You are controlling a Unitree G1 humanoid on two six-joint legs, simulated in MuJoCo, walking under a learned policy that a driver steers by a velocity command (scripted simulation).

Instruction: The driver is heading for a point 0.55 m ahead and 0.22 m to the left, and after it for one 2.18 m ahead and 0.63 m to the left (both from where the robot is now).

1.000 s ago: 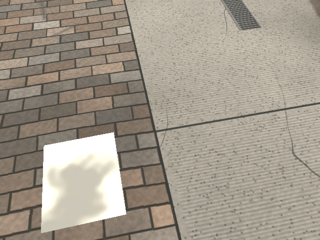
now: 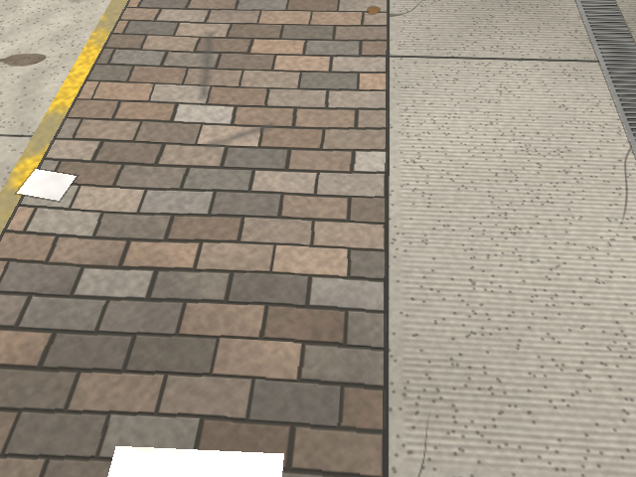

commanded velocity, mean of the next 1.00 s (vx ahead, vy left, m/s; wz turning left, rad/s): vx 0.42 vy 0.00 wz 0.59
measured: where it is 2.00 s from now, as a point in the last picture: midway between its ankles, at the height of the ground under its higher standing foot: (240, 470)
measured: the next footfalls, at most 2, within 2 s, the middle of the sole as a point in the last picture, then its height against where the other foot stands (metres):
left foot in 0.36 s outside the picture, level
right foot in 0.84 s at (285, 399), level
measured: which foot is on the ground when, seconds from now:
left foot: up 0.00-0.34, down 0.36-0.84, up 0.86-1.00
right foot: down 0.00-0.36, up 0.38-0.82, down 0.84-1.00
